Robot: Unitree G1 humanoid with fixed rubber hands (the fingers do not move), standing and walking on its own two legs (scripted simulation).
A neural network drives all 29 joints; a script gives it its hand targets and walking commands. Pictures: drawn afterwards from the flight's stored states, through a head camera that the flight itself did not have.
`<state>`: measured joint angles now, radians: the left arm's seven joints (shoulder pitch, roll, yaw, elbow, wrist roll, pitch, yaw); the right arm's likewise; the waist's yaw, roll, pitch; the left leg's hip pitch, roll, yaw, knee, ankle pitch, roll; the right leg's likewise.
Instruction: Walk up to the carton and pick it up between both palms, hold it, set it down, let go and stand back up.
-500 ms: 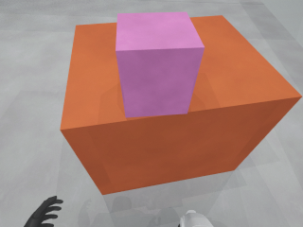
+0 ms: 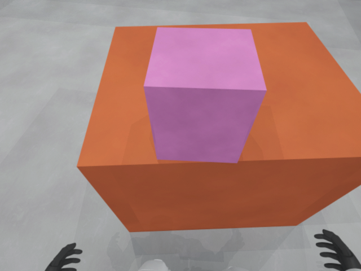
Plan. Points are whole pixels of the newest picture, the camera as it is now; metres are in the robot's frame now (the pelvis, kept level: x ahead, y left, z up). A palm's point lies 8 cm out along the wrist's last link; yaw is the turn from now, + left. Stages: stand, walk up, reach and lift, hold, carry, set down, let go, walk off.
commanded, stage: walk up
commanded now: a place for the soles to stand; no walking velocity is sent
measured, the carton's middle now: (200, 99) +0.49 +0.00 +0.08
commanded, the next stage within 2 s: none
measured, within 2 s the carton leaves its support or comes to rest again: neither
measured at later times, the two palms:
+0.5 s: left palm out of the picture +0.09 +0.32 -0.08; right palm out of the picture +0.07 -0.32 -0.08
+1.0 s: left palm out of the picture +0.10 +0.35 -0.09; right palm out of the picture +0.15 -0.27 -0.08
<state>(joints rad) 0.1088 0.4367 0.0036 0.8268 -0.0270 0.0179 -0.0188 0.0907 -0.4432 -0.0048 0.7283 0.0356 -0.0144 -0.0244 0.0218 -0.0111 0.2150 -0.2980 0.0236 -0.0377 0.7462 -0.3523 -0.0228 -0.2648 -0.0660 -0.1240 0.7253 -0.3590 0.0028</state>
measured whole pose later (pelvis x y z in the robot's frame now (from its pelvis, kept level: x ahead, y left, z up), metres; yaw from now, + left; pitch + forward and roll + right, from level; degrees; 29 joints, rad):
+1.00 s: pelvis +0.05 +0.03 +0.02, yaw +2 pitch -5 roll +0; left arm 0.22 0.39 0.07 0.94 0.01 -0.01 0.00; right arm 0.18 -0.36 -0.06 0.91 -0.01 -0.01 0.00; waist 0.00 -0.01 0.13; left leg -0.16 0.03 0.05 0.58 -0.34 0.00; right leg -0.21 -0.02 0.00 0.53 -0.22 0.00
